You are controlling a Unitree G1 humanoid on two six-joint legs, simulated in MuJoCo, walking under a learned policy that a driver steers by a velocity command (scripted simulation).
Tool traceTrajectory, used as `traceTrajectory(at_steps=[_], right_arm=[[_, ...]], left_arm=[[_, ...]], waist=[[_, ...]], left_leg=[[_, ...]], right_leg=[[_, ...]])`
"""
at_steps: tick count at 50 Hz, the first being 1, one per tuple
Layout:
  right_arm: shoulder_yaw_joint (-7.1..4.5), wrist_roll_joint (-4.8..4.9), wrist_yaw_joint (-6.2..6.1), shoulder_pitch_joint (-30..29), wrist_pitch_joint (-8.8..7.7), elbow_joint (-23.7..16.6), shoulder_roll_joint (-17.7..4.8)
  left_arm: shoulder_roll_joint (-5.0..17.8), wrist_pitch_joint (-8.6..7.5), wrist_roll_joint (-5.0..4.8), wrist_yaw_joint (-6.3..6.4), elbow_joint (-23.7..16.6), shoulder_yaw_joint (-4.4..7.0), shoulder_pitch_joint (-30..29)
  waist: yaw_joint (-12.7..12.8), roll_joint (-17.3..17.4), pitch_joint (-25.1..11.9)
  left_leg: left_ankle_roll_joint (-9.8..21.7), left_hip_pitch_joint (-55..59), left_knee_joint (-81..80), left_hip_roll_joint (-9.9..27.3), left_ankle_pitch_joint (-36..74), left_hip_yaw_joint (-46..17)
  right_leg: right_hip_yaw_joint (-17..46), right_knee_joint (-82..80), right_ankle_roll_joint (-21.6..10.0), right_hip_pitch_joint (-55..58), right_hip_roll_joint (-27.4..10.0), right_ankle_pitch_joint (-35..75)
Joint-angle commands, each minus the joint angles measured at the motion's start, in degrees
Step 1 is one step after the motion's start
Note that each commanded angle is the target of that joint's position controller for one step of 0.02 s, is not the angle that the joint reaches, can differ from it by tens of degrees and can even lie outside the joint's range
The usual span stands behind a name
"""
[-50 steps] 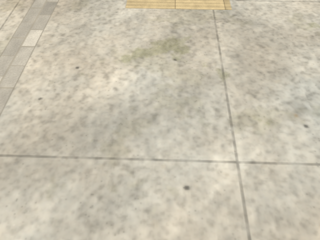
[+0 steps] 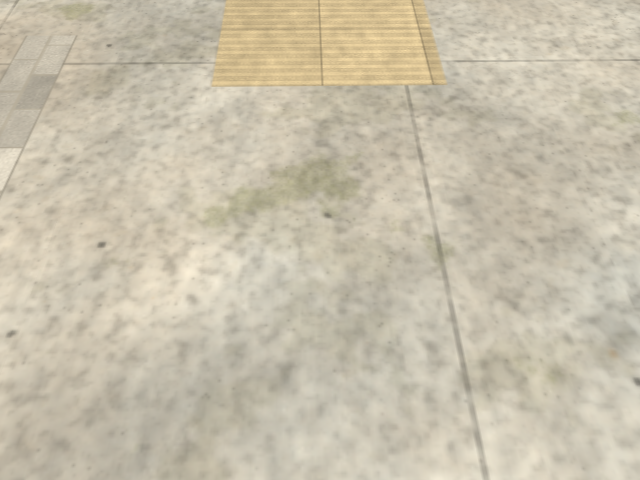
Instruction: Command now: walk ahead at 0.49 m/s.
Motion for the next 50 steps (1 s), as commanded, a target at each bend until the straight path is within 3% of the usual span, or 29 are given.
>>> traceTrajectory(at_steps=[1, 5, 10, 12, 13, 14, 15, 16, 17, 18, 19, 20, 22, 24, 27, 32, 35, 38, 40, 41, 42, 43, 44, 45, 46, 47, 48, 50], right_arm=[[-1.28, 0.12, -1.11, -2.40, -0.96, -3.28, -7.72], [-1.54, 1.03, -1.88, 2.14, -0.23, -2.26, -9.26], [-1.81, 1.49, -1.96, 6.37, 0.94, -0.31, -9.72], [-2.15, 1.53, -2.10, 5.86, 1.55, -0.20, -10.44], [-2.24, 1.51, -2.14, 4.76, 1.86, -0.43, -10.85], [-1.95, 1.27, -2.13, 3.72, 2.16, -0.78, -10.20], [-1.01, 0.47, -2.10, 2.99, 2.13, -1.99, -7.99], [1.00, 0.25, -1.63, 8.40, 0.91, -3.12, -1.55], [0.77, 1.14, -1.35, 8.64, -0.65, -2.27, -3.33], [-0.73, 2.64, -1.12, 3.59, -1.45, -3.66, -8.96], [-0.90, 2.75, -1.31, -0.11, -1.52, -4.66, -9.40], [-1.09, 1.96, -1.66, -2.05, -1.15, -4.93, -8.56], [-1.35, 1.24, -2.02, -0.56, 0.53, -4.53, -6.33], [-1.34, 1.06, -2.19, -0.06, 1.53, -4.52, -4.91], [-1.67, 0.56, -2.32, -6.30, 1.73, -6.84, -5.09], [-1.18, 0.88, -1.51, -16.67, 1.20, -9.75, -3.67], [-0.95, 1.28, -0.77, -21.39, 0.93, -11.36, -3.78], [-0.94, 1.49, 0.30, -23.97, 0.34, -13.05, -4.37], [-1.44, 1.51, 0.70, -21.62, -0.03, -12.84, -5.69], [-2.17, 1.44, 0.62, -17.68, -0.15, -11.87, -7.01], [-3.52, 1.36, 0.31, -9.00, -0.14, -9.08, -9.20], [-4.89, 0.88, -0.23, 1.97, -0.06, -6.40, -13.09], [-6.16, 0.33, -0.36, 8.45, 0.33, -4.88, -18.47], [-4.71, 0.60, -0.26, 8.59, 0.39, -4.84, -13.76], [-3.82, 1.00, -0.34, 3.04, 0.18, -5.60, -10.98], [-3.09, 0.94, -0.37, -2.85, 0.19, -7.03, -8.97], [-2.52, 0.47, -0.14, -6.39, 0.10, -7.52, -7.14], [-1.99, -0.23, 0.25, -7.99, -0.21, -6.93, -5.19]], left_arm=[[2.38, 0.30, 0.67, 0.37, -2.43, 0.64, 1.88], [1.67, -0.28, 0.16, -0.26, -4.74, 0.33, -7.23], [2.48, -0.83, -0.62, -1.96, -7.59, 0.16, -14.34], [3.71, -1.36, -0.63, -2.55, -7.93, 0.55, -13.04], [4.74, -1.59, -0.57, -2.64, -7.31, 1.10, -9.95], [6.72, -1.73, -0.44, -2.48, -5.16, 2.31, -2.80], [10.76, -1.86, -0.10, -2.03, -2.19, 3.88, 8.88], [17.39, -1.35, 0.80, -1.90, -0.68, 5.56, 16.79], [13.08, -1.25, 0.68, -2.14, -0.33, 4.35, 17.87], [9.43, -1.38, 0.39, -2.17, -1.22, 3.11, 12.61], [7.30, -1.24, 0.28, -2.20, -2.61, 2.35, 6.96], [5.48, -1.16, 0.43, -2.51, -3.22, 1.74, 3.08], [3.75, -1.37, 0.95, -2.98, -2.71, 1.24, 1.22], [4.97, -1.70, 0.95, -2.85, -1.20, 1.61, 3.40], [6.42, -1.44, 0.96, -1.87, 0.48, 2.01, 6.67], [7.40, -0.77, 0.30, -0.80, 2.26, 2.04, 10.66], [7.71, -0.23, -0.06, -0.62, 4.04, 2.22, 13.71], [8.14, 0.58, -0.30, -0.19, 5.13, 2.63, 14.45], [8.92, 1.08, -0.35, -0.02, 5.10, 2.99, 13.18], [9.42, 1.34, -0.28, 0.00, 4.84, 3.11, 11.94], [8.59, 1.68, -0.05, -0.03, 4.53, 2.78, 10.94], [6.97, 1.68, 0.65, -0.07, 3.34, 1.94, 10.86], [-0.67, 0.41, 0.92, -0.94, 3.06, -0.33, 18.36], [2.16, -1.19, -0.27, -1.22, 3.97, 0.22, 16.75], [7.21, -2.02, -1.87, -1.34, 1.88, 1.60, 10.41], [7.64, -2.16, -1.91, -0.96, 0.69, 1.71, 6.33], [7.07, -1.80, -1.02, -0.48, 0.48, 2.03, 4.83], [4.61, -0.14, -0.36, -0.09, 1.09, 2.26, 7.42]], waist=[[2.67, 4.19, 3.12], [-0.66, 4.44, 3.11], [-2.84, 5.39, 4.60], [-1.33, 6.20, 3.85], [0.78, 6.77, 2.27], [4.45, 6.31, -1.76], [8.92, 3.35, -9.91], [8.41, -10.70, -18.27], [8.67, -12.57, -21.81], [7.53, -8.37, -13.25], [5.75, -4.41, -8.43], [4.15, -1.21, -4.62], [1.23, -2.61, -2.04], [0.36, -1.98, -0.92], [1.36, -0.74, 0.93], [4.32, -1.10, 3.04], [5.80, -1.12, 4.81], [5.51, -1.33, 5.58], [3.56, -2.27, 3.75], [1.18, -3.12, 1.13], [-3.05, -2.54, -3.84], [-6.88, 1.27, -11.80], [-4.29, 15.85, -20.78], [-5.36, 15.24, -23.30], [-4.42, 12.08, -13.56], [-2.50, 7.48, -7.97], [-0.62, 5.13, -4.24], [2.60, 7.30, -2.41]], left_leg=[[9.88, -5.79, -11.54, 16.31, 3.40, -12.40], [7.20, -1.14, -10.44, 15.29, 4.34, -9.41], [6.39, 7.98, -6.26, 18.73, 2.87, -10.47], [5.49, 10.45, -3.12, 20.11, 5.57, -11.26], [4.74, 10.51, 0.37, 19.76, 11.88, -10.72], [3.45, 9.45, 8.74, 17.12, 21.18, -8.49], [1.43, 1.46, 24.06, 13.66, 19.95, -5.22], [-3.24, -22.86, 47.47, 4.21, -0.89, -0.46], [-2.74, -31.50, 57.11, 2.85, -24.31, -9.02], [-1.43, -36.28, 60.74, 6.52, -21.01, -10.34], [-1.06, -35.14, 59.06, 9.77, -15.34, -8.66], [-1.42, -32.92, 55.35, 11.67, -11.21, -7.71], [-2.08, -26.61, 50.31, 13.65, -6.83, -7.49], [-2.93, -26.62, 47.98, 13.69, -4.22, -6.72], [-4.12, -32.07, 39.52, 13.92, 2.77, -6.63], [-4.22, -30.08, 22.96, 11.79, 13.44, -4.45], [-3.70, -30.91, 18.02, 10.87, 12.54, -4.10], [-2.05, -31.27, 14.93, 10.42, 7.94, -4.29], [-0.65, -25.53, 13.49, 8.85, 3.82, -2.96], [0.29, -18.74, 13.02, 6.89, 2.64, -1.24], [1.73, -7.09, 12.27, 4.87, 3.21, 0.30], [4.93, 10.96, 14.13, 11.80, 4.60, -7.50], [14.61, 33.93, 10.16, 26.44, -4.13, -34.27], [14.87, 34.55, 1.69, 28.13, -10.15, -46.47], [11.25, 26.52, 0.71, 26.01, -11.04, -37.92], [9.23, 16.71, -0.66, 23.99, -6.86, -30.00], [8.42, 8.33, -2.63, 21.92, -2.36, -24.54], [7.22, 0.03, -6.14, 18.34, 0.84, -17.96]], right_leg=[[0.21, -8.56, 1.56, -1.29, -2.46, 8.96], [-1.97, -24.48, 2.04, 0.66, 0.13, 17.44], [-2.45, -32.93, 0.93, 0.49, 1.78, 12.53], [-2.93, -35.36, -0.69, 3.69, 2.70, 8.01], [-4.14, -36.58, -1.64, 8.63, 4.04, 6.45], [-5.56, -37.91, -3.05, 18.10, 5.91, 5.98], [-0.10, -36.38, -6.23, 34.77, 0.99, 7.44], [24.15, -39.41, -15.02, 58.17, -13.33, 1.61], [39.15, -47.26, -17.25, 60.67, -16.60, -3.34], [31.46, -47.81, -14.03, 53.55, -14.74, -3.80], [22.97, -48.88, -12.08, 45.19, -12.38, 0.19], [17.28, -51.19, -11.11, 37.66, -9.76, 4.03], [10.53, -54.85, -9.81, 29.47, -6.16, 8.22], [6.86, -56.35, -10.69, 27.68, -5.28, 14.32], [4.28, -57.32, -10.85, 29.82, -5.31, 19.13], [0.53, -58.70, -8.99, 31.76, -3.89, 15.17], [0.61, -57.64, -8.94, 36.60, -5.59, 13.89], [1.10, -54.56, -8.29, 41.82, -8.04, 16.47], [0.81, -50.92, -7.29, 43.12, -8.45, 24.11], [-0.09, -46.39, -6.56, 42.70, -7.63, 33.55], [-2.25, -36.50, -5.23, 40.24, -4.72, 40.41], [-4.54, -20.50, -3.25, 29.26, -1.48, 31.05], [-5.15, 2.81, 1.08, 4.83, 8.96, -1.46], [3.88, 11.02, 0.19, -2.54, 9.79, -20.58], [3.64, 13.38, -1.02, -7.34, 6.15, -17.23], [1.72, 10.93, -1.42, -6.12, 2.75, -11.28], [0.92, 7.44, -1.18, -3.31, 0.69, -7.20], [1.17, 2.63, -0.98, 3.56, -1.51, -3.29]])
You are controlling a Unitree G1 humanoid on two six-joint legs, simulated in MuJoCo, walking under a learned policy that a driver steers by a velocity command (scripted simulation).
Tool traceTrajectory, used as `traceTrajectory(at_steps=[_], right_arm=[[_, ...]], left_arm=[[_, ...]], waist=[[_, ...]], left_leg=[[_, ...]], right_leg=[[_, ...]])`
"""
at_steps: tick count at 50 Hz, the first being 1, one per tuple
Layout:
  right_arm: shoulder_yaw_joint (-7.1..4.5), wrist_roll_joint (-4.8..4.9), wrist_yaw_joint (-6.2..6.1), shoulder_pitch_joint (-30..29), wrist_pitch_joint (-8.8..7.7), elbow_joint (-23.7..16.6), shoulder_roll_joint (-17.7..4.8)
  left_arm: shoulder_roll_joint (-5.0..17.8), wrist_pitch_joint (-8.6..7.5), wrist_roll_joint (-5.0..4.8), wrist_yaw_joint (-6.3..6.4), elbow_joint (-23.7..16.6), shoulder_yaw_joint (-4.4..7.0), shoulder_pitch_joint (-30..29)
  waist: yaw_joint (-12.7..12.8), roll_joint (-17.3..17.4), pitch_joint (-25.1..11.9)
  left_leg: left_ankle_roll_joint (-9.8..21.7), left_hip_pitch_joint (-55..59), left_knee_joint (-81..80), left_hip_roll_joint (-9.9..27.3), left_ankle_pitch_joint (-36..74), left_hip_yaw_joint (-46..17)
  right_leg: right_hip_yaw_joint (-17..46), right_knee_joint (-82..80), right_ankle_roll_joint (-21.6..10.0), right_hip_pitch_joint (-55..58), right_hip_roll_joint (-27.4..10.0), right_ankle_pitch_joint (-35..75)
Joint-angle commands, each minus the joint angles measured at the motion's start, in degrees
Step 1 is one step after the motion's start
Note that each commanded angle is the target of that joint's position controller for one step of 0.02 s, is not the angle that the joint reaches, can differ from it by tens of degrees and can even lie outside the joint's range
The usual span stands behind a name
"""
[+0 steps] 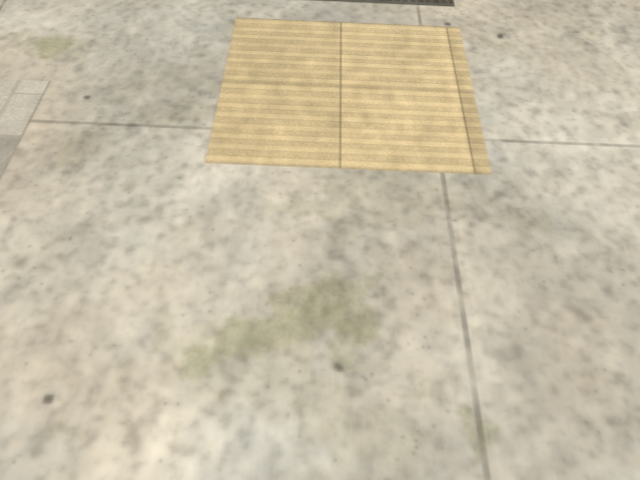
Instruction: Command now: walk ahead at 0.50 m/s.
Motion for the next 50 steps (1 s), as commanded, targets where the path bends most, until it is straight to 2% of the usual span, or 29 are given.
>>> traceTrajectory(at_steps=[1, 4, 6, 9, 12, 14, 16, 18, 19, 20, 21, 22, 23, 24, 25, 26, 27, 29, 31, 33, 36, 37, 38, 39, 40, 41, 43, 45, 50], right_arm=[[-0.77, -0.44, 0.13, 0.97, -0.94, -1.49, -4.68], [-1.35, -0.36, -0.87, 4.19, -1.09, 0.10, -7.22], [-1.33, -0.18, -1.57, 6.27, -0.70, 0.88, -7.51], [-1.23, 0.23, -2.11, 8.51, -0.29, 1.70, -7.86], [-1.32, 0.66, -2.29, 11.62, 0.04, 3.12, -8.39], [-1.22, 0.46, -2.50, 12.51, 0.85, 4.01, -8.08], [-1.35, 0.39, -2.80, 12.77, 1.71, 4.73, -8.44], [-1.60, 0.59, -3.08, 10.54, 2.16, 4.56, -9.20], [-1.47, 0.75, -3.15, 9.06, 2.33, 4.20, -8.91], [-0.91, 0.11, -3.13, 10.02, 2.12, 3.43, -7.62], [0.94, -1.08, -2.58, 17.28, 1.41, 3.95, -1.72], [1.28, 0.18, -2.03, 21.61, 0.86, 6.21, -1.50], [-0.24, 1.55, -1.96, 17.91, 1.08, 5.88, -6.83], [-0.43, 2.02, -2.40, 12.05, 1.71, 4.19, -7.18], [-0.62, 1.37, -3.06, 8.90, 2.69, 3.78, -6.40], [-0.85, 0.69, -3.70, 8.95, 3.84, 3.75, -5.58], [-0.64, 0.31, -4.02, 10.10, 4.77, 4.13, -4.02], [-0.31, 0.03, -4.65, 11.41, 5.58, 4.68, -1.90], [-0.20, -0.20, -4.93, 9.83, 5.97, 4.53, -2.09], [-0.51, -0.23, -4.84, 8.15, 6.49, 4.47, -3.21], [-0.68, -1.13, -4.52, 6.45, 6.62, 4.79, -3.18], [-0.65, -1.61, -4.50, 6.12, 6.53, 4.58, -3.66], [-0.70, -1.63, -4.63, 5.88, 6.29, 4.17, -5.27], [-1.64, -0.53, -4.69, 4.21, 6.12, 5.10, -8.87], [-1.19, -0.27, -4.43, 3.31, 5.60, 5.22, -5.79], [-0.72, -0.67, -4.36, 2.83, 5.08, 5.62, -4.05], [-0.68, -0.60, -4.21, 1.51, 4.20, 5.67, -3.72], [-0.61, -0.28, -4.23, 2.87, 3.72, 6.52, -3.55], [-0.49, -0.08, -4.34, 4.17, 3.89, 7.73, -3.64]], left_arm=[[2.94, 0.56, 0.32, 0.62, -2.67, 1.34, 2.99], [3.31, 1.24, 0.88, 0.88, -4.52, 1.71, -1.72], [3.10, 1.11, 1.15, 0.76, -5.88, 1.77, -5.97], [2.05, 0.70, 0.93, 0.15, -7.39, 1.39, -11.59], [1.65, 0.44, 0.52, -0.59, -8.93, 0.89, -17.09], [1.38, 0.04, 0.74, -1.29, -9.96, 0.57, -19.75], [1.83, -0.48, 0.93, -2.06, -10.51, 0.59, -19.71], [4.37, -0.86, 1.29, -2.23, -9.04, 1.50, -14.11], [6.16, -1.08, 1.75, -2.02, -6.61, 2.40, -7.25], [9.96, -1.26, 2.61, -1.61, -4.84, 3.36, -0.70], [13.15, -0.64, 3.86, -1.12, -4.18, 3.57, 3.98], [9.64, 0.04, 2.53, -1.42, -3.51, 2.50, 5.96], [8.24, 0.56, 1.54, -1.66, -4.29, 2.08, 2.43], [6.65, 0.86, 1.33, -1.42, -5.50, 1.50, -3.72], [4.62, 0.94, 1.66, -1.33, -6.07, 0.64, -8.28], [3.33, 0.93, 2.14, -1.22, -6.24, 0.22, -11.22], [3.51, 1.09, 2.87, -1.29, -5.89, 0.28, -12.55], [3.79, 1.14, 3.64, -1.04, -5.19, 0.33, -13.17], [4.35, 1.30, 3.27, -0.55, -4.41, 0.44, -12.42], [4.93, 1.96, 2.62, -0.03, -3.78, 0.44, -12.09], [3.64, 3.00, 1.65, 0.43, -2.71, -0.19, -12.17], [2.67, 3.18, 1.65, 0.43, -1.74, -0.54, -10.40], [2.65, 3.33, 1.82, 0.48, -1.40, -0.53, -9.40], [2.33, 3.65, 1.70, 0.74, -1.15, -0.25, -6.11], [3.02, 3.93, 2.17, 1.18, -0.67, -0.23, -7.14], [3.12, 4.14, 2.00, 1.38, -0.56, -0.06, -7.15], [2.84, 4.47, 2.11, 1.64, 0.39, -0.02, -6.55], [2.34, 4.40, 2.08, 1.43, 1.07, -0.06, -6.50], [2.27, 4.41, 1.60, 1.21, 2.34, 0.05, -7.05]], waist=[[1.34, 6.74, -3.24], [0.98, 5.11, -0.67], [-0.07, 4.60, 0.03], [-1.73, 5.03, 0.99], [-3.70, 4.86, 2.48], [-4.26, 4.63, 3.72], [-3.55, 6.00, 2.38], [-0.11, 7.51, -1.47], [3.34, 6.78, -5.14], [4.97, 2.97, -11.42], [2.99, -9.53, -20.57], [3.31, -12.63, -29.23], [3.47, -7.11, -24.47], [2.32, -3.90, -16.38], [0.84, -0.70, -10.74], [-1.23, -1.43, -8.45], [-2.49, -3.16, -7.41], [-3.52, -4.97, -7.35], [-2.78, -5.15, -8.70], [-2.23, -4.96, -8.65], [-2.89, -3.87, -4.33], [-2.66, -2.39, -2.45], [-1.44, 0.23, -0.38], [2.21, 8.52, 1.22], [0.98, 8.94, 2.00], [1.37, 9.27, 1.69], [1.47, 7.90, 0.93], [0.87, 5.88, -0.64], [-0.08, 3.22, -2.60]], left_leg=[[9.27, 7.71, -16.99, 14.24, 3.94, -15.95], [10.18, 7.95, -19.05, 14.38, 9.03, -12.90], [9.56, 10.22, -19.36, 14.14, 10.57, -11.50], [7.95, 11.69, -19.68, 12.72, 10.20, -8.49], [7.62, 14.97, -19.31, 13.27, 8.63, -7.66], [7.06, 17.29, -15.95, 13.57, 16.17, -6.43], [5.89, 19.79, -11.23, 14.49, 24.70, -6.26], [3.89, 21.49, -4.72, 14.12, 33.57, -6.50], [2.30, 20.85, 2.52, 11.53, 37.20, -5.30], [-0.21, 14.40, 13.68, 7.84, 27.99, -3.22], [-4.04, -5.33, 35.25, 0.54, -6.36, -1.63], [-5.05, -10.41, 45.67, -2.17, -32.26, -9.25], [-4.79, -12.32, 49.18, 0.92, -30.47, -11.30], [-4.86, -14.76, 47.48, 3.49, -26.73, -8.65], [-5.29, -13.53, 43.65, 5.68, -23.28, -7.55], [-5.42, -8.76, 38.84, 7.53, -20.26, -7.81], [-5.56, -3.72, 35.03, 7.37, -17.77, -6.75], [-5.76, 1.46, 26.80, 6.59, -15.98, -5.30], [-5.58, 3.74, 19.92, 6.40, -12.06, -5.02], [-5.29, 6.15, 15.11, 6.15, -7.41, -4.62], [-3.62, 10.85, 5.03, 4.99, -2.19, -3.14], [-2.66, 11.16, 1.04, 6.53, -0.75, -4.86], [-1.28, 9.65, -2.33, 9.28, -1.31, -7.68], [0.07, 2.99, -3.04, 8.69, -11.34, -7.79], [-0.48, -2.29, -5.85, 7.71, -17.28, -7.85], [-1.60, -3.74, -7.16, 7.59, -17.78, -7.81], [-3.04, -1.95, -6.29, 6.92, -11.97, -7.10], [-3.02, 1.38, -4.46, 6.58, -6.30, -6.48], [-2.45, 5.40, -1.92, 5.96, 1.98, -5.44]], right_leg=[[2.04, -1.66, -0.04, -7.91, -5.29, 5.26], [1.65, -8.57, 1.57, -13.04, -5.92, 11.61], [1.46, -14.93, 2.30, -16.11, -5.81, 17.33], [0.08, -25.08, 2.40, -15.05, -4.33, 24.68], [-1.24, -31.75, 2.35, -14.39, -2.82, 26.31], [-2.09, -35.61, 1.93, -13.36, -1.38, 25.08], [-2.26, -37.72, 0.72, -10.25, -0.04, 22.84], [-2.77, -40.10, -1.15, -2.31, 2.16, 21.47], [-3.98, -42.99, -2.48, 6.49, 3.73, 25.83], [-0.02, -40.50, -4.74, 20.20, -1.65, 46.43], [16.54, -35.83, -14.02, 43.08, -17.12, 68.08], [27.23, -39.15, -19.33, 47.11, -22.41, 66.58], [22.61, -41.82, -16.84, 39.26, -19.36, 54.83], [17.21, -44.57, -14.06, 30.50, -16.45, 45.45], [13.09, -47.62, -12.44, 21.09, -13.82, 39.58], [10.31, -50.00, -10.99, 13.36, -12.08, 34.92], [7.92, -51.92, -10.31, 7.67, -10.35, 32.28], [4.31, -53.17, -10.62, 3.54, -8.47, 32.02], [4.02, -53.68, -10.81, 4.32, -8.46, 27.09], [4.98, -55.03, -10.06, 3.91, -8.57, 13.96], [5.08, -55.36, -5.73, 0.05, -5.85, -6.58], [5.01, -54.76, -3.31, -0.33, -4.55, -10.37], [3.78, -51.57, -1.30, -0.09, -2.53, -9.63], [-0.62, -50.54, 0.20, 3.43, 1.56, -5.24], [-1.97, -47.55, 1.07, 9.15, 2.23, -0.53], [-2.24, -46.16, 0.87, 11.79, 2.16, 2.32], [-2.26, -45.10, 0.24, 12.76, 1.88, 5.75], [-2.13, -44.89, -0.06, 12.73, 1.54, 8.79], [-2.30, -43.65, 0.16, 13.68, 1.34, 15.13]])
Over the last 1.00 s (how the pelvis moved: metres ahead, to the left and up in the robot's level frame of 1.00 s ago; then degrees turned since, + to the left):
0.54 -0.01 -0.01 1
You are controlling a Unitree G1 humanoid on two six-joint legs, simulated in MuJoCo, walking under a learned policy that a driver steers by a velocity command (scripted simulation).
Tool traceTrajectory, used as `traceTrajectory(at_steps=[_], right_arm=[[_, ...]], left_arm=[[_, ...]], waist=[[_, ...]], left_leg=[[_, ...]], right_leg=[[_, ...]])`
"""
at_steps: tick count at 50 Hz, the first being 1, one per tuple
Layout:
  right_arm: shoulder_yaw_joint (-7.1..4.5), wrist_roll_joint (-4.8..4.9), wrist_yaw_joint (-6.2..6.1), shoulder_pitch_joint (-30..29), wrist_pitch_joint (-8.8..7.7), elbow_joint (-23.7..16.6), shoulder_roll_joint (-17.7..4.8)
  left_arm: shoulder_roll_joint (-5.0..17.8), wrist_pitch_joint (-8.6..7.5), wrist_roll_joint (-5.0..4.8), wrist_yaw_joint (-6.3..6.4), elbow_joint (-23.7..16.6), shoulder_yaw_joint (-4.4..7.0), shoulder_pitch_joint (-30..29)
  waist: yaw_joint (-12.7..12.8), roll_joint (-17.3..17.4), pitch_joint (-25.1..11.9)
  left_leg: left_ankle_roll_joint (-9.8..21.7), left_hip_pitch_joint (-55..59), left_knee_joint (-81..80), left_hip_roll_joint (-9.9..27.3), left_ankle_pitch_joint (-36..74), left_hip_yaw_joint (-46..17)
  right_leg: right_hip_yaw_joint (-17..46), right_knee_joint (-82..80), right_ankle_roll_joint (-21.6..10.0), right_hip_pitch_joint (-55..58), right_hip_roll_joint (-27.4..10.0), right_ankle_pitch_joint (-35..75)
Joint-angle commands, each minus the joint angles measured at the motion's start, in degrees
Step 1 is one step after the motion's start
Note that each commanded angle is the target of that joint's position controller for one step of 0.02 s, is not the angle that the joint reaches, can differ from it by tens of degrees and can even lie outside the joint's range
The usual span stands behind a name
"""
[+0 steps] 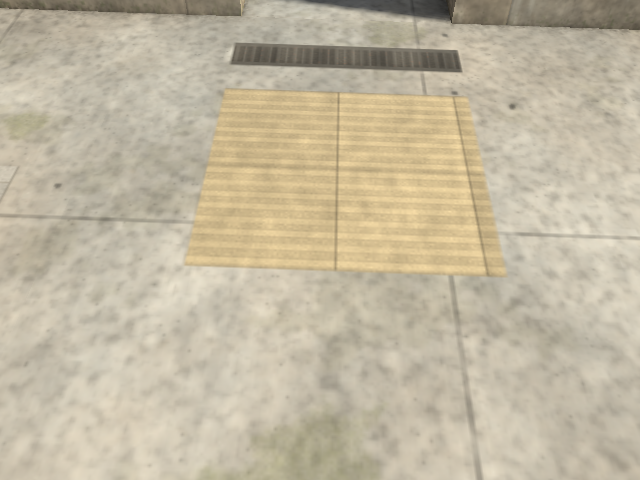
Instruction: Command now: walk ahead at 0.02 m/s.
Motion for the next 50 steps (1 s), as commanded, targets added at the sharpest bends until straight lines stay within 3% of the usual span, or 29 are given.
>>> traceTrajectory(at_steps=[1, 15, 16, 18, 19, 21, 25, 27, 29, 31, 32, 34, 35, 37, 38, 39, 40, 41, 42, 43, 44, 45, 46, 48, 50], right_arm=[[-0.97, 0.13, -0.20, 1.62, -0.37, -1.10, -6.39], [-0.58, 0.13, -0.25, 1.36, 0.63, 0.58, -5.21], [-0.52, 0.18, -0.26, 2.64, 0.74, 1.40, -4.72], [-1.07, 0.90, -0.43, 2.93, 0.95, 1.50, -5.99], [-1.17, 1.10, -0.57, 2.54, 0.72, 0.93, -6.22], [-1.07, 1.60, -0.48, 3.05, -0.73, 0.28, -5.67], [-0.93, 1.93, 0.67, 3.59, -3.59, -0.70, -4.58], [-0.56, 1.93, 1.27, 1.75, -4.72, -2.23, -3.36], [-0.10, 1.76, 2.01, -1.06, -5.85, -4.33, -1.84], [-0.17, 1.93, 2.68, -7.23, -6.47, -6.92, -3.16], [-0.20, 2.14, 2.93, -9.67, -6.58, -8.09, -3.77], [-0.21, 2.58, 3.50, -10.81, -6.37, -9.37, -4.33], [-0.06, 2.68, 3.85, -9.66, -6.14, -9.21, -4.01], [-0.43, 2.51, 4.05, 0.03, -5.34, -5.14, -2.91], [-1.77, 2.17, 3.62, 5.61, -4.43, -2.37, -4.98], [-2.98, 1.96, 2.99, 10.80, -3.56, -0.92, -6.73], [-4.01, 1.46, 2.51, 16.32, -3.29, 0.08, -8.83], [-4.34, 1.11, 2.10, 21.03, -3.17, 0.30, -13.41], [-3.25, -0.01, 2.98, 20.74, -4.23, -0.25, -13.63], [-2.37, 0.58, 3.53, 13.06, -5.10, -1.97, -11.80], [-1.52, 0.74, 4.03, 8.04, -5.73, -3.39, -8.93], [-0.97, 0.16, 4.45, 3.93, -5.91, -4.34, -8.13], [-0.75, -0.25, 4.57, 2.21, -5.88, -4.73, -7.47], [-0.06, -0.37, 4.05, 4.43, -5.61, -3.63, -5.22], [-0.18, -0.23, 3.17, 8.05, -5.55, -2.52, -6.28]], left_arm=[[4.89, -0.38, -0.23, 0.12, -1.44, 0.94, -0.18], [5.28, 0.59, -0.49, 0.83, 1.78, 1.00, 0.78], [4.73, 0.67, -0.50, 0.84, 2.59, 0.91, 1.87], [5.91, 0.85, -1.25, 0.96, 2.90, 1.51, 2.14], [6.21, 0.57, -1.43, 1.03, 2.58, 1.64, 1.93], [5.70, -0.94, -1.91, 0.83, 2.07, 1.59, 2.21], [5.29, -3.93, -2.33, -0.41, 2.29, 1.74, 5.71], [6.61, -4.76, -2.61, -0.90, 3.09, 2.06, 10.03], [9.75, -5.46, -2.51, -1.11, 4.36, 2.82, 15.55], [9.58, -6.32, -1.63, -1.22, 5.11, 2.78, 20.03], [9.38, -6.52, -1.37, -1.14, 5.08, 2.67, 21.24], [8.77, -5.87, -1.66, -0.61, 3.28, 2.16, 16.82], [8.85, -5.12, -1.88, -0.40, 1.71, 2.00, 12.47], [10.93, -3.64, -2.07, -0.42, -0.44, 2.44, 5.26], [11.11, -3.40, -1.58, -0.47, -0.46, 2.54, 6.42], [10.71, -3.63, -1.49, -0.41, -0.38, 2.30, 6.44], [8.26, -3.95, -1.42, -0.36, -0.76, 1.65, 5.40], [2.50, -4.12, 0.55, -0.20, -2.18, 0.26, 6.22], [-0.68, -5.30, -2.14, -0.07, -3.42, 0.02, 10.54], [1.99, -6.27, -3.95, -0.30, -3.87, 0.45, 9.01], [3.87, -6.75, -3.59, -0.56, -5.21, 0.65, 4.49], [4.49, -6.48, -2.73, -0.25, -4.70, 1.06, 4.09], [5.31, -6.11, -1.90, -0.02, -4.35, 1.67, 5.15], [6.10, -5.07, -2.02, -0.37, -3.79, 2.37, 5.99], [5.36, -4.53, -1.65, -0.58, -4.63, 2.52, 2.59]], waist=[[-0.22, 1.66, -2.64], [0.03, 0.94, -0.83], [-0.04, 1.02, -2.02], [0.09, 1.47, 1.12], [0.11, 1.30, 4.01], [0.07, 0.98, 7.52], [0.97, 0.22, 6.39], [2.34, -3.35, 5.50], [3.35, -9.45, 3.69], [5.86, -9.65, 2.82], [6.56, -8.09, 2.10], [4.32, -5.03, 1.85], [2.46, -4.87, 2.31], [-3.61, -6.15, 0.95], [-5.30, -5.73, -0.40], [-8.29, -4.83, -1.88], [-11.52, 1.17, -2.86], [-10.51, 18.10, -5.02], [-6.88, 23.22, -8.14], [-4.00, 13.31, -1.78], [-3.76, 7.13, 2.05], [-1.90, 3.28, 2.76], [-0.34, 4.22, 2.21], [0.63, 6.46, 1.54], [0.20, 4.34, 1.80]], left_leg=[[2.31, -0.46, -4.94, 2.09, 10.14, -1.83], [2.03, 0.47, -5.13, 0.86, 11.42, -0.47], [2.22, 1.04, -5.47, 0.26, 5.43, 0.18], [4.21, -2.51, -4.79, -0.64, -14.35, 0.33], [5.24, -5.05, -5.09, -0.05, -21.49, -0.77], [6.74, -7.90, -4.92, 1.44, -24.99, -3.08], [8.11, -9.95, -0.70, 1.99, -20.14, -4.38], [7.60, -15.02, 5.74, -0.18, -15.40, -1.40], [6.58, -22.79, 17.22, -2.21, -7.12, 2.28], [6.73, -35.00, 28.15, -0.85, -18.29, -0.61], [6.66, -40.42, 32.94, 1.23, -21.20, -2.47], [6.33, -39.03, 28.49, 5.16, -18.39, -2.91], [6.02, -30.88, 20.58, 5.51, -14.69, -1.87], [4.35, -1.84, 8.47, -0.63, 4.17, 5.21], [3.14, 8.66, 9.45, -4.54, 7.79, 8.42], [3.16, 14.57, 9.21, -5.44, 6.44, 9.38], [4.80, 18.64, 5.13, -1.34, 2.82, 3.20], [9.34, 19.16, -4.43, 12.43, -4.95, -19.36], [17.13, 21.71, -20.55, 21.53, -15.04, -49.77], [16.62, 17.90, -20.65, 22.76, -21.76, -48.26], [14.82, 12.82, -18.79, 20.40, -17.37, -38.61], [12.94, 8.05, -17.99, 16.98, -8.83, -29.20], [11.75, 5.61, -18.40, 14.08, -3.22, -22.55], [10.39, 5.05, -19.65, 10.83, 5.44, -15.04], [10.58, 7.37, -20.39, 10.39, 14.52, -11.64]], right_leg=[[2.37, -2.56, -1.56, 4.20, -2.41, 7.53], [2.61, -1.93, -1.12, 5.36, -2.76, 9.50], [1.85, -1.96, -1.23, 5.79, -2.06, 3.40], [1.16, -0.83, -2.53, 2.21, -0.75, -17.93], [2.36, -1.33, -3.37, -0.78, -1.36, -25.21], [5.33, -1.70, -4.87, -3.48, -3.15, -28.96], [9.78, -0.56, -7.43, -1.09, -5.40, -25.57], [16.86, -3.74, -10.30, 4.45, -8.88, -24.97], [32.15, -8.08, -15.65, 12.77, -17.92, -17.98], [38.21, -8.67, -17.61, 21.84, -23.09, -4.44], [38.49, -8.30, -17.37, 25.35, -24.35, -0.54], [30.54, -9.22, -13.02, 21.51, -22.83, 0.32], [25.02, -11.27, -10.63, 14.32, -20.37, -2.88], [11.77, -11.61, -6.49, -5.77, -11.95, -7.40], [8.33, -9.01, -5.53, -11.16, -9.50, -4.87], [5.45, -3.26, -4.11, -12.90, -8.04, 1.52], [1.43, 11.44, -1.45, -14.78, -5.35, 7.02], [-0.48, 35.48, 1.59, -21.00, -1.90, -14.70], [6.89, 49.65, 0.83, -29.42, 3.39, -20.68], [9.01, 55.21, -1.17, -35.72, -1.16, -16.24], [8.53, 54.07, -3.18, -36.74, -3.95, -9.57], [7.95, 50.46, -3.72, -33.12, -6.37, -4.01], [7.72, 45.89, -3.98, -29.77, -7.70, -0.96], [6.67, 40.00, -3.89, -25.66, -8.39, 1.82], [5.28, 34.93, -3.00, -27.75, -7.93, 4.55]])
Over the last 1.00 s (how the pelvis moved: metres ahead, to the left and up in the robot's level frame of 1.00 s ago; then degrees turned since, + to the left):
0.33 -0.04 0.00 0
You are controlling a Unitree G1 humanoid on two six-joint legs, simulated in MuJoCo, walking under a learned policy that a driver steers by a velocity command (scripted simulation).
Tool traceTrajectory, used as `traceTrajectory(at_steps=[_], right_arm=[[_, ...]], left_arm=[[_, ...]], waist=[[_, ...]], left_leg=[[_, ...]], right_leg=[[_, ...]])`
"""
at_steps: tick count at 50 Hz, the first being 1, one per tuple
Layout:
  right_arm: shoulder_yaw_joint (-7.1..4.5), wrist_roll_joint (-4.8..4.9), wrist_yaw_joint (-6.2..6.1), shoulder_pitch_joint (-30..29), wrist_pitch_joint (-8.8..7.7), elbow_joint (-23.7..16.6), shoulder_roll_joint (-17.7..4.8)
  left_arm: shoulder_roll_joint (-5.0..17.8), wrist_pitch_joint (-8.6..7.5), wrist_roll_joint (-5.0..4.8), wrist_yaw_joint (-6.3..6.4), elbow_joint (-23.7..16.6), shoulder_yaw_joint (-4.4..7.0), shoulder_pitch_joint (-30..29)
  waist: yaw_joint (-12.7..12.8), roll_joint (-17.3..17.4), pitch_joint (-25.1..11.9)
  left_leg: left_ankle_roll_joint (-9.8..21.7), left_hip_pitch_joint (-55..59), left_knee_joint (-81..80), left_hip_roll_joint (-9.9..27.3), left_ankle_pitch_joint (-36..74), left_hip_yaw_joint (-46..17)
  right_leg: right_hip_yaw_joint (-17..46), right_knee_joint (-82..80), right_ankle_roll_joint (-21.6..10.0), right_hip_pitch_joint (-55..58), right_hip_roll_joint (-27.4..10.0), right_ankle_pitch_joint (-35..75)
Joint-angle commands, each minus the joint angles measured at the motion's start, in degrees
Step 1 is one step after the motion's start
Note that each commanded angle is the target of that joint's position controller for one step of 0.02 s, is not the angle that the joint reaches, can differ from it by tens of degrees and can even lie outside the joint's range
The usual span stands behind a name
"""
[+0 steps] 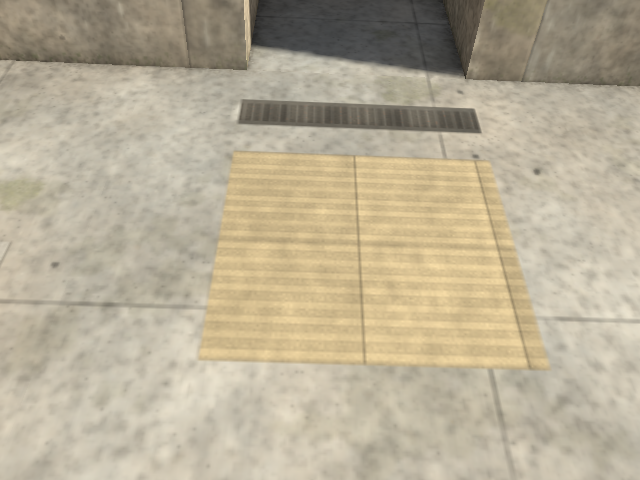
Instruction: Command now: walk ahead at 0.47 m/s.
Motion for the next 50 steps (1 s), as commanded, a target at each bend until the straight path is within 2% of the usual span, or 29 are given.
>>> traceTrajectory(at_steps=[1, 3, 7, 13, 15, 16, 17, 18, 19, 20, 21, 22, 23, 24, 25, 27, 29, 32, 35, 39, 42, 43, 44, 45, 46, 47, 48, 49, 50], right_arm=[[-1.21, -0.04, -1.23, 2.45, -0.59, -1.60, -8.05], [-1.32, -0.03, -2.06, 3.88, -0.19, -1.51, -8.61], [-1.38, 0.38, -2.87, 6.24, 0.02, -1.41, -8.64], [-2.04, 0.69, -2.96, 11.02, 1.36, 0.57, -9.00], [-2.53, 0.54, -3.04, 9.54, 1.74, 0.09, -10.47], [-2.83, 0.49, -3.10, 8.99, 1.95, -0.17, -11.39], [-2.95, 0.42, -3.04, 7.89, 2.34, -0.49, -11.91], [-2.70, 0.24, -2.81, 5.62, 2.35, -1.56, -11.75], [-1.77, -0.31, -2.50, 6.41, 1.85, -3.16, -8.78], [0.14, 0.79, -1.59, 12.19, 0.27, -2.19, -2.21], [-1.31, 2.15, -1.31, 7.49, -1.30, -3.10, -7.87], [-1.91, 3.48, -1.39, 1.25, -1.95, -5.24, -10.16], [-2.06, 3.27, -1.96, -1.74, -1.99, -6.07, -9.73], [-2.87, 2.19, -2.58, -2.54, -1.35, -6.14, -9.98], [-2.91, 1.84, -2.72, -0.68, -0.45, -6.06, -8.49], [-2.64, 1.71, -2.95, 0.25, 0.86, -6.35, -5.72], [-2.83, 1.23, -3.15, -4.35, 1.35, -8.38, -6.54], [-2.75, 0.65, -2.77, -11.43, 1.24, -10.62, -6.84], [-2.09, 1.01, -2.08, -18.14, 0.95, -12.13, -5.87], [-1.69, 1.69, -0.80, -24.49, 0.74, -14.46, -6.67], [-2.30, 1.80, 0.08, -22.85, 0.17, -15.01, -8.95], [-3.08, 1.68, 0.10, -18.40, 0.02, -13.88, -10.44], [-4.57, 1.49, -0.19, -8.88, 0.00, -10.83, -13.08], [-5.93, 0.70, -0.73, 2.25, 0.06, -8.52, -17.80], [-6.50, 0.45, -0.32, 5.29, 0.39, -7.17, -21.32], [-4.91, 0.81, -0.20, 4.73, 0.28, -7.79, -15.73], [-4.11, 1.00, -0.36, -0.32, 0.03, -8.81, -13.10], [-3.59, 0.68, -0.37, -4.92, -0.08, -9.95, -11.85], [-3.27, 0.12, -0.21, -7.92, -0.19, -10.27, -10.53]], left_arm=[[2.46, 0.48, 0.68, -0.26, -2.27, 0.94, -1.01], [1.69, 0.55, 0.95, -0.67, -4.17, 0.77, -6.33], [1.00, 0.38, 0.47, -1.73, -6.83, 0.10, -15.55], [0.94, -0.59, -0.05, -3.71, -10.48, -0.87, -24.14], [2.47, -1.01, -0.08, -4.12, -10.71, -0.35, -22.26], [4.11, -1.07, 0.04, -4.00, -10.08, 0.39, -18.92], [6.48, -1.08, 0.06, -3.71, -8.17, 1.59, -11.39], [9.22, -0.87, 0.21, -3.17, -5.01, 2.91, -0.01], [13.54, -0.35, 1.46, -2.36, -2.71, 4.05, 11.19], [12.71, 0.05, 1.51, -2.37, -1.96, 3.43, 12.44], [8.70, 0.20, 0.93, -2.42, -1.94, 2.19, 8.96], [5.91, 0.04, 0.86, -2.26, -3.13, 1.44, 3.59], [4.54, -0.55, 1.24, -2.70, -3.64, 0.87, -0.89], [2.66, -1.14, 1.76, -2.98, -3.70, 0.33, -2.89], [1.79, -1.28, 2.16, -3.20, -3.21, -0.04, -3.38], [2.96, -1.35, 1.80, -3.08, -1.93, 0.11, -1.75], [5.46, -1.37, 1.87, -2.18, -1.16, 0.60, 0.20], [6.84, -0.91, 1.62, -1.05, -0.67, 0.95, 3.15], [7.59, -0.63, 0.95, -0.80, 0.14, 1.09, 6.57], [8.15, 0.19, 0.36, -0.74, 2.08, 1.38, 11.08], [9.39, 1.15, 0.36, -0.43, 2.36, 1.93, 10.61], [9.61, 1.46, 0.34, -0.37, 1.98, 1.96, 9.15], [8.18, 1.73, 0.58, -0.35, 1.60, 1.44, 8.60], [5.94, 1.72, 1.65, -0.29, 0.04, 0.42, 9.08], [-1.49, 0.37, 1.35, -0.84, -0.22, -1.59, 15.70], [4.37, -0.94, 0.04, -1.13, 0.36, -0.39, 12.84], [7.29, -1.71, -1.07, -1.29, -1.20, 0.38, 7.60], [7.23, -1.85, -0.86, -0.90, -1.74, 0.41, 4.61], [6.81, -1.55, 0.02, -0.51, -1.94, 0.80, 3.14]], waist=[[1.35, 4.50, 5.20], [0.55, 3.91, 5.30], [-1.55, 4.90, 7.00], [-3.08, 5.30, 9.63], [-0.83, 7.05, 7.22], [1.12, 8.94, 4.18], [5.08, 10.35, -0.48], [10.34, 10.70, -6.93], [11.92, 2.09, -16.24], [7.98, -12.08, -24.29], [8.96, -7.23, -18.14], [7.69, -4.79, -9.38], [4.96, 1.48, -4.03], [2.95, 2.10, -1.78], [0.97, 0.90, -0.74], [-0.35, -0.90, 1.25], [-0.08, -0.92, 3.56], [1.72, -0.72, 4.48], [3.99, -0.88, 4.94], [5.91, -1.49, 6.24], [3.39, -2.87, 4.96], [0.48, -3.23, 2.39], [-3.65, -2.21, -3.26], [-6.92, 4.45, -12.22], [-3.08, 20.07, -18.53], [-4.75, 15.03, -18.00], [-4.19, 11.93, -10.23], [-2.54, 6.93, -5.98], [-0.87, 5.03, -2.86]], left_leg=[[5.88, 5.55, -14.44, 14.38, 16.50, -14.34], [5.85, 7.02, -15.07, 14.42, 19.64, -12.42], [4.72, 6.30, -17.74, 12.78, 18.44, -8.23], [5.41, 17.43, -14.01, 15.64, 25.68, -6.51], [4.74, 19.59, -9.06, 16.25, 40.62, -5.74], [4.19, 20.60, -4.75, 16.26, 52.08, -5.62], [3.26, 19.94, 3.75, 15.15, 60.86, -4.53], [1.69, 10.79, 16.15, 13.29, 58.22, -3.75], [-0.54, -7.71, 36.38, 7.72, 33.80, -1.66], [-3.03, -24.62, 55.72, -2.64, -15.40, -6.91], [-1.29, -30.43, 60.49, 1.12, -15.43, -12.94], [-0.61, -32.34, 59.61, 4.18, -11.36, -10.64], [-0.54, -30.05, 55.15, 7.08, -6.82, -8.95], [-0.59, -26.76, 51.06, 8.96, -4.53, -8.68], [-0.63, -23.57, 49.25, 10.02, -3.47, -8.89], [-1.24, -22.36, 44.68, 11.19, -3.29, -8.20], [-2.70, -25.87, 38.77, 12.07, 1.02, -7.44], [-3.64, -28.47, 26.71, 11.64, 12.14, -6.32], [-3.65, -25.01, 15.53, 8.87, 19.46, -3.79], [-2.79, -26.37, 9.04, 7.53, 17.29, -3.89], [-0.48, -22.21, 6.34, 6.09, 10.85, -3.40], [0.61, -15.61, 5.19, 4.35, 9.77, -1.84], [2.30, -3.08, 5.17, 3.08, 10.14, -0.97], [6.11, 14.53, 6.56, 13.26, 11.35, -12.54], [14.98, 32.09, -1.46, 24.81, -0.43, -40.16], [13.76, 31.86, -5.19, 24.00, -6.44, -44.60], [11.20, 25.21, -5.58, 22.24, -3.63, -35.99], [9.94, 16.96, -6.69, 20.18, 2.93, -29.05], [9.40, 9.63, -8.30, 18.40, 8.10, -24.45]], right_leg=[[2.10, -7.85, 0.61, -11.08, -2.66, 5.90], [1.74, -14.85, 1.74, -12.84, -2.24, 9.97], [-0.75, -27.88, 2.29, -8.49, -0.02, 18.03], [-2.29, -36.85, 0.15, -9.65, 1.74, 14.26], [-3.96, -38.24, -1.45, -3.68, 3.96, 10.01], [-5.26, -37.80, -2.37, 2.01, 5.96, 7.77], [-6.50, -38.55, -3.92, 11.91, 7.92, 7.51], [-3.38, -37.30, -6.40, 29.69, 5.36, 10.51], [14.46, -36.21, -11.54, 51.10, -8.29, 7.16], [42.69, -45.53, -20.08, 63.38, -19.99, 0.20], [39.58, -48.70, -16.77, 57.96, -16.66, -3.57], [28.58, -50.04, -14.14, 48.21, -14.40, -0.56], [21.98, -52.56, -12.37, 37.61, -12.15, 4.59], [17.59, -53.99, -11.06, 30.91, -10.01, 8.20], [14.81, -55.68, -10.70, 26.31, -8.67, 8.64], [12.02, -58.55, -11.22, 21.30, -7.99, 8.36], [9.91, -60.62, -11.59, 19.70, -7.91, 8.91], [6.27, -60.96, -9.72, 21.45, -6.15, 11.20], [2.83, -60.37, -7.66, 22.80, -4.44, 11.86], [3.77, -57.12, -7.10, 31.09, -7.74, 10.41], [4.68, -52.29, -5.50, 35.81, -10.32, 16.84], [3.35, -47.08, -4.45, 35.82, -9.25, 25.69], [0.95, -36.29, -2.95, 32.99, -6.20, 31.55], [-2.33, -17.67, -0.75, 21.63, -2.44, 18.54], [-1.54, 1.22, 2.59, -1.15, 8.37, -17.49], [6.38, 8.69, 1.61, -7.82, 5.91, -22.10], [5.71, 9.86, 0.55, -11.66, 3.02, -17.38], [4.18, 7.78, 0.42, -9.76, 0.02, -11.93], [3.86, 4.17, 0.59, -7.13, -1.81, -8.45]])
Over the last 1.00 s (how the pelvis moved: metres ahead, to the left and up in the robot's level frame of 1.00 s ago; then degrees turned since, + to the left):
0.23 0.11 0.01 0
